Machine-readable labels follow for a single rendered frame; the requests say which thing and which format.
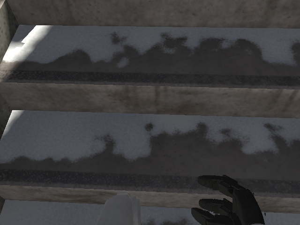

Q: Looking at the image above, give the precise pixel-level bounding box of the robot right hand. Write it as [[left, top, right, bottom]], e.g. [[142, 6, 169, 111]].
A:
[[191, 174, 266, 225]]

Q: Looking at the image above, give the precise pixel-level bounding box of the robot left thigh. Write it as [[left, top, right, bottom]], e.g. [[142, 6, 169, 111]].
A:
[[96, 194, 142, 225]]

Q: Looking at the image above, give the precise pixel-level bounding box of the left robot shin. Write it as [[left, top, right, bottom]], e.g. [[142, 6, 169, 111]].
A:
[[105, 192, 130, 203]]

